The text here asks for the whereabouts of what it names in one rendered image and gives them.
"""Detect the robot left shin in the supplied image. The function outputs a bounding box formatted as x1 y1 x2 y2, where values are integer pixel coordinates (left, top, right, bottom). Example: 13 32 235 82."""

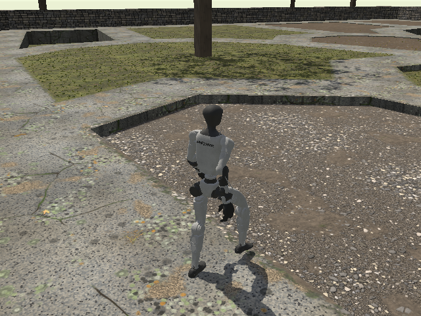
190 223 204 269

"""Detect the robot left foot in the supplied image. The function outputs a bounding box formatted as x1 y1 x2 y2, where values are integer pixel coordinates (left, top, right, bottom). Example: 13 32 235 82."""
188 261 206 278

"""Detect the left robot forearm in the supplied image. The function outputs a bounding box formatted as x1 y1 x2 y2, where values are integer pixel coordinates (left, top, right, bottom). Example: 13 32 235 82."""
187 160 201 173

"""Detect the right robot forearm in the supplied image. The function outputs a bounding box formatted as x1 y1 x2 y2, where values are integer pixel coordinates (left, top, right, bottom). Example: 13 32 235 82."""
218 166 231 204

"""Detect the left robot upper arm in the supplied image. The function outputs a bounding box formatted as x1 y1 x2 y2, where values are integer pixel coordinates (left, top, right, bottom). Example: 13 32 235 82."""
187 130 202 162

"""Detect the robot right hand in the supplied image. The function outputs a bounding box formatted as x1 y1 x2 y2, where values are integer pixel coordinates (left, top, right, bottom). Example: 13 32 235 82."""
218 202 234 222

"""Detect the right robot upper arm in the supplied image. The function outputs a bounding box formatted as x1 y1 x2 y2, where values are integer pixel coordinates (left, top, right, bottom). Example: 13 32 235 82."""
216 135 235 175

